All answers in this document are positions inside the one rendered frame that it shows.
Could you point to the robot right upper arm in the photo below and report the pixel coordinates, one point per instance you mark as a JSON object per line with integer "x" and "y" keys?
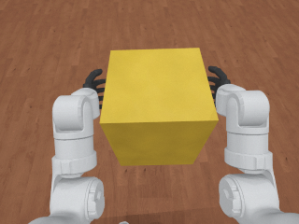
{"x": 252, "y": 199}

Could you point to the robot left upper arm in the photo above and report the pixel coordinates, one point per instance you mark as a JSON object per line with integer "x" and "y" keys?
{"x": 77, "y": 200}

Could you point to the robot right hand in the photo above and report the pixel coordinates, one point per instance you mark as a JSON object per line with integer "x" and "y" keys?
{"x": 219, "y": 81}

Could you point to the robot right forearm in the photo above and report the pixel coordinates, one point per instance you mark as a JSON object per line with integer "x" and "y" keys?
{"x": 247, "y": 126}

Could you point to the carton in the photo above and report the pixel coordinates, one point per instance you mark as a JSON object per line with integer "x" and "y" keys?
{"x": 158, "y": 107}

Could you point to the robot left hand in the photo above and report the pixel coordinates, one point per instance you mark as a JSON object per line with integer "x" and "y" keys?
{"x": 92, "y": 84}

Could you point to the robot left forearm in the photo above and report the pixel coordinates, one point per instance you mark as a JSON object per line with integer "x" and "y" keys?
{"x": 72, "y": 122}

